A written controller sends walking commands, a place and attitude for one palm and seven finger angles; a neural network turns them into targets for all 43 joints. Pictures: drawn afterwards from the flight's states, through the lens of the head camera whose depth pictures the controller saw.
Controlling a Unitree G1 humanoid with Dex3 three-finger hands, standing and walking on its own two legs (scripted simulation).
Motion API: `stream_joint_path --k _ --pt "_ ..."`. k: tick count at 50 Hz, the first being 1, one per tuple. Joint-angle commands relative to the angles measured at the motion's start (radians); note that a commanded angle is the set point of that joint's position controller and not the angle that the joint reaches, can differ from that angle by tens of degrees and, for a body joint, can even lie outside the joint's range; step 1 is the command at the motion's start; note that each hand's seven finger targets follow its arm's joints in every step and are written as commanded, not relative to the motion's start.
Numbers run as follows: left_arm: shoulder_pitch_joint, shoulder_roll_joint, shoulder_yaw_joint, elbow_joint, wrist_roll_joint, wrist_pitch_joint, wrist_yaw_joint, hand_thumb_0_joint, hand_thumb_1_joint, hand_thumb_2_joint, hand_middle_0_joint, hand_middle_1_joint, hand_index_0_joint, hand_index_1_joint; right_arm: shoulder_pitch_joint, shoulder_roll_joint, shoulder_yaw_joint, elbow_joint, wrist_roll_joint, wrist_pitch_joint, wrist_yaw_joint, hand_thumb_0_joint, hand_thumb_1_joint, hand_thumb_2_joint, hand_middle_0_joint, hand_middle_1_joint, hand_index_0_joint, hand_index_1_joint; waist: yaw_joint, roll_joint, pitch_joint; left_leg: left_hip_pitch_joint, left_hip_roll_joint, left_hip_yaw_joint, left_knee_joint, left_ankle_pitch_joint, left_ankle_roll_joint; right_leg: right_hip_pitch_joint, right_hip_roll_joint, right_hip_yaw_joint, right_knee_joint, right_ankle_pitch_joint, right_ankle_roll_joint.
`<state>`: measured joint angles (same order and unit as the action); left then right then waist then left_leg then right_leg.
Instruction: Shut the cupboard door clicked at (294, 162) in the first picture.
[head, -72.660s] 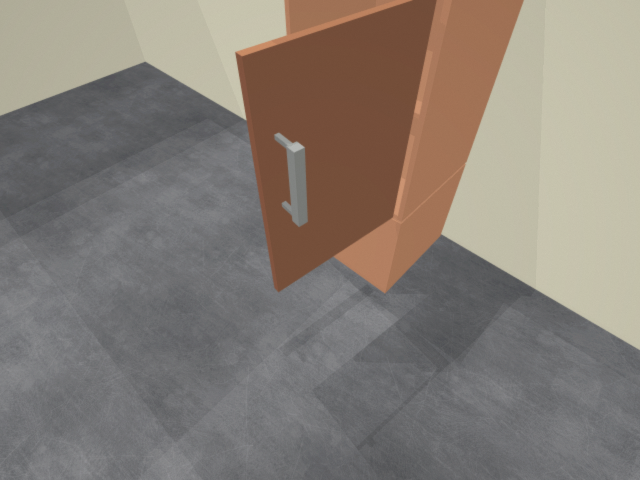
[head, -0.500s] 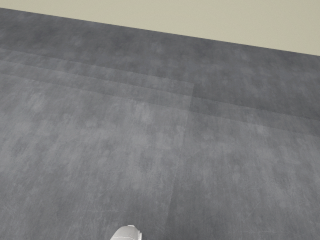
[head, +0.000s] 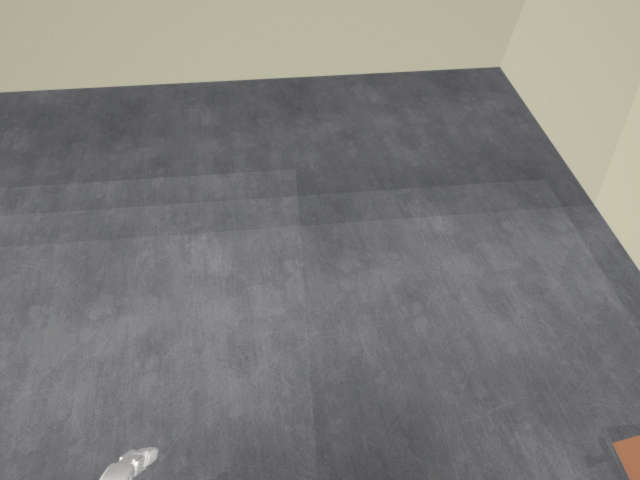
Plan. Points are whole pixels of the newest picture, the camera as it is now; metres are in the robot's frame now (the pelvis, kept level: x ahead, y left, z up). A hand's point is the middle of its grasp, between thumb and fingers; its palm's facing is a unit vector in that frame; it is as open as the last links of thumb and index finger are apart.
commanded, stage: turn to face it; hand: left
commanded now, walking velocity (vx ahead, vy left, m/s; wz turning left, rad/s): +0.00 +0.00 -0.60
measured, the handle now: out of the picture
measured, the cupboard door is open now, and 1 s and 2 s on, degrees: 3 3 3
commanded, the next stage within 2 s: none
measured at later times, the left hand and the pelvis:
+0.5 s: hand (192, 445) +0.18 +0.20 -0.16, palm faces -0.26 -0.95 -0.19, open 7.4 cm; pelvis +0.02 +0.03 +0.01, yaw -17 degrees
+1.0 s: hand (254, 429) +0.20 +0.12 -0.15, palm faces -0.53 -0.82 -0.23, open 7.4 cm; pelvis +0.02 +0.00 +0.01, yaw -34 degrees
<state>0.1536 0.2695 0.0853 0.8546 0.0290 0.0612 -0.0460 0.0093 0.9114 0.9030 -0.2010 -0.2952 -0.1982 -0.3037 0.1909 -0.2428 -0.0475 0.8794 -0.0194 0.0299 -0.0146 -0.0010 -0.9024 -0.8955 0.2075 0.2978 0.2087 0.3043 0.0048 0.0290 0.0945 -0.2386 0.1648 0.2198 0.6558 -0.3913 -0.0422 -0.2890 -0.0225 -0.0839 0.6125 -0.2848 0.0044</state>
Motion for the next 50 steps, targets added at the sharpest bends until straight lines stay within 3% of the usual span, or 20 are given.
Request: stream_joint_path --k 1,2,6,12,15,16,17,18,21,23,27,32,34,35,36,37,38,41,46,50 --pt "0.24 0.252 0.047 -0.009 -0.012 -0.047 0.046 0.0 0.9 0.9 -0.2 -0.3 -0.2 -0.3 -0.1 -0.103 -0.018 -0.138 0.009 -0.005 -0.015 0.0 -0.9 -0.9 0.2 0.3 0.2 0.3 0.103 -0.257 -0.189 -0.405 -0.081 -0.201 0.525 -0.269 -0.025 0.347 -0.384 0.471 -0.211 0.82 -0.245" --pt "0.181 0.22 0.049 -0.022 -0.01 -0.043 0.06 0.0 0.9 0.9 -0.2 -0.3 -0.2 -0.3 -0.097 -0.098 -0.021 -0.131 0.012 -0.003 -0.021 0.0 -0.9 -0.9 0.2 0.3 0.2 0.3 0.074 -0.301 -0.192 -0.442 -0.066 -0.236 0.575 -0.217 -0.026 0.341 -0.342 0.48 -0.212 0.714 -0.246" --pt "0.024 0.155 0.024 -0.074 -0.005 -0.041 0.061 0.0 0.9 0.9 -0.2 -0.3 -0.2 -0.3 -0.038 -0.098 -0.018 -0.078 0.006 0.002 -0.008 0.0 -0.9 -0.9 0.2 0.3 0.2 0.3 -0.002 -0.179 -0.161 -0.312 -0.064 -0.218 0.463 -0.047 -0.048 0.167 -0.226 0.303 -0.214 0.527 -0.194" --pt "0.028 0.176 0.037 -0.062 0.003 -0.032 0.05 0.0 0.9 0.9 -0.2 -0.3 -0.2 -0.3 -0.019 -0.076 -0.018 -0.084 0.013 -0.007 -0.008 0.0 -0.9 -0.9 0.2 0.3 0.2 0.3 0.006 -0.185 -0.143 -0.18 -0.12 -0.185 0.145 -0.038 -0.035 0.098 -0.199 0.385 -0.199 0.415 -0.189" --pt "-0.033 0.155 0.035 -0.071 -0.01 -0.02 0.047 0.0 0.9 0.9 -0.2 -0.3 -0.2 -0.3 0.103 -0.089 -0.017 -0.047 0.013 -0.023 -0.016 0.0 -0.9 -0.9 0.2 0.3 0.2 0.3 -0.055 -0.161 -0.149 0.045 -0.133 -0.176 -0.168 0.164 -0.025 -0.032 -0.128 0.369 -0.111 0.308 -0.107" --pt "-0.009 0.101 0.024 -0.081 -0.02 -0.014 0.043 0.0 0.9 0.9 -0.2 -0.3 -0.2 -0.3 0.122 -0.156 -0.027 -0.044 0.004 -0.035 -0.021 0.0 -0.9 -0.9 0.2 0.3 0.2 0.3 -0.052 0.025 -0.171 0.154 0.006 -0.327 -0.31 0.188 0.022 -0.15 -0.024 0.294 0.004 0.124 -0.048" --pt "0.02 0.053 0.011 -0.095 -0.024 -0.012 0.033 0.0 0.9 0.9 -0.2 -0.3 -0.2 -0.3 0.139 -0.25 -0.044 -0.058 -0.006 -0.035 -0.02 0.0 -0.9 -0.9 0.2 0.3 0.2 0.3 -0.05 0.295 -0.172 0.185 0.257 -0.573 -0.371 0.281 0.137 -0.265 0.088 0.139 0.251 -0.273 0.009" --pt "-0.022 0.082 0.014 -0.106 -0.013 -0.013 0.029 0.0 0.9 0.9 -0.2 -0.3 -0.2 -0.3 0.148 -0.256 -0.041 -0.062 -0.014 -0.035 -0.026 0.0 -0.9 -0.9 0.2 0.3 0.2 0.3 -0.068 0.227 -0.146 0.105 0.332 -0.617 -0.383 0.319 0.216 -0.264 0.055 0.131 0.442 -0.357 0.017" --pt "-0.02 0.073 0.026 -0.068 -0.009 -0.008 0.009 0.0 0.9 0.9 -0.2 -0.3 -0.2 -0.3 0.038 -0.178 -0.021 -0.085 -0.016 -0.038 -0.032 0.0 -0.9 -0.9 0.2 0.3 0.2 0.3 -0.011 0.147 -0.108 0.081 0.2 -0.369 -0.33 0.49 0.182 -0.268 -0.004 0.113 0.579 -0.219 0.045" --pt "-0.027 0.052 0.018 -0.065 -0.011 -0.001 0.002 0.0 0.9 0.9 -0.2 -0.3 -0.2 -0.3 0.051 -0.16 -0.019 -0.077 -0.014 -0.038 -0.034 0.0 -0.9 -0.9 0.2 0.3 0.2 0.3 -0.018 0.15 -0.127 0.135 0.169 -0.271 -0.297 0.601 0.171 -0.256 -0.01 0.08 0.527 -0.191 0.053" --pt "-0.071 0.033 0.009 -0.079 -0.011 0.002 0.0 0.0 0.9 0.9 -0.2 -0.3 -0.2 -0.3 0.099 -0.172 -0.032 -0.047 -0.012 -0.032 -0.029 0.0 -0.9 -0.9 0.2 0.3 0.2 0.3 -0.046 0.146 -0.131 0.159 0.195 -0.2 -0.279 0.583 0.176 -0.195 -0.015 0.031 0.352 -0.189 0.052" --pt "-0.059 0.032 0.003 -0.082 -0.01 -0.011 0.002 0.0 0.9 0.9 -0.2 -0.3 -0.2 -0.3 0.09 -0.203 -0.048 -0.03 -0.011 -0.023 -0.013 0.0 -0.9 -0.9 0.2 0.3 0.2 0.3 -0.042 0.193 -0.136 0.119 0.202 -0.144 -0.203 0.544 0.144 -0.048 0.021 -0.026 0.077 -0.127 0.024" --pt "0.048 0.07 0.014 -0.05 -0.009 -0.021 0.008 0.0 0.9 0.9 -0.2 -0.3 -0.2 -0.3 0.05 -0.202 -0.054 -0.04 -0.002 -0.018 -0.008 0.0 -0.9 -0.9 0.2 0.3 0.2 0.3 0.018 0.125 -0.173 0.022 0.16 -0.083 -0.057 0.421 0.073 0.152 0.014 -0.014 -0.157 0.086 -0.002" --pt "0.106 0.161 0.029 -0.032 0.0 -0.033 0.019 0.0 0.9 0.9 -0.2 -0.3 -0.2 -0.3 0.047 -0.147 -0.044 -0.061 0.009 -0.014 -0.001 0.0 -0.9 -0.9 0.2 0.3 0.2 0.3 0.046 -0.11 -0.185 -0.158 0.071 -0.02 0.126 0.171 0.007 0.31 -0.154 0.186 -0.262 0.227 -0.059" --pt "0.146 0.244 0.043 -0.017 -0.003 -0.039 0.033 0.0 0.9 0.9 -0.2 -0.3 -0.2 -0.3 -0.022 -0.084 -0.025 -0.112 0.007 -0.009 0.002 0.0 -0.9 -0.9 0.2 0.3 0.2 0.3 0.078 -0.334 -0.142 -0.38 -0.069 -0.045 0.351 -0.264 -0.035 0.309 -0.361 0.464 -0.285 0.523 -0.171" --pt "0.169 0.238 0.046 -0.015 -0.012 -0.037 0.048 0.0 0.9 0.9 -0.2 -0.3 -0.2 -0.3 -0.051 -0.11 -0.023 -0.121 0.005 0.006 -0.011 0.0 -0.9 -0.9 0.2 0.3 0.2 0.3 0.087 -0.267 -0.146 -0.392 -0.057 -0.177 0.477 -0.236 -0.028 0.246 -0.379 0.476 -0.281 0.542 -0.225" --pt "0.108 0.217 0.044 -0.023 -0.008 -0.036 0.057 0.0 0.9 0.9 -0.2 -0.3 -0.2 -0.3 -0.059 -0.099 -0.026 -0.106 0.008 0.007 -0.017 0.0 -0.9 -0.9 0.2 0.3 0.2 0.3 0.057 -0.31 -0.12 -0.433 -0.053 -0.221 0.536 -0.19 -0.029 0.224 -0.331 0.475 -0.282 0.469 -0.23" --pt "-0.016 0.144 0.021 -0.067 -0.008 -0.037 0.058 0.0 0.9 0.9 -0.2 -0.3 -0.2 -0.3 -0.007 -0.106 -0.026 -0.065 0.002 0.005 -0.007 0.0 -0.9 -0.9 0.2 0.3 0.2 0.3 -0.011 -0.202 -0.123 -0.346 -0.047 -0.216 0.492 -0.027 -0.047 0.144 -0.225 0.307 -0.253 0.421 -0.188" --pt "0.022 0.163 0.028 -0.053 -0.002 -0.038 0.052 0.0 0.9 0.9 -0.2 -0.3 -0.2 -0.3 -0.022 -0.086 -0.024 -0.074 0.005 0.006 -0.005 0.0 -0.9 -0.9 0.2 0.3 0.2 0.3 0.005 -0.161 -0.126 -0.272 -0.096 -0.194 0.303 -0.019 -0.048 0.12 -0.202 0.366 -0.253 0.35 -0.198" --pt "0.03 0.173 0.037 -0.046 -0.002 -0.033 0.05 0.0 0.9 0.9 -0.2 -0.3 -0.2 -0.3 -0.018 -0.078 -0.019 -0.084 0.013 -0.009 -0.012 0.0 -0.9 -0.9 0.2 0.3 0.2 0.3 0.007 -0.185 -0.157 -0.181 -0.132 -0.19 0.085 -0.029 -0.036 0.133 -0.188 0.428 -0.194 0.451 -0.192"
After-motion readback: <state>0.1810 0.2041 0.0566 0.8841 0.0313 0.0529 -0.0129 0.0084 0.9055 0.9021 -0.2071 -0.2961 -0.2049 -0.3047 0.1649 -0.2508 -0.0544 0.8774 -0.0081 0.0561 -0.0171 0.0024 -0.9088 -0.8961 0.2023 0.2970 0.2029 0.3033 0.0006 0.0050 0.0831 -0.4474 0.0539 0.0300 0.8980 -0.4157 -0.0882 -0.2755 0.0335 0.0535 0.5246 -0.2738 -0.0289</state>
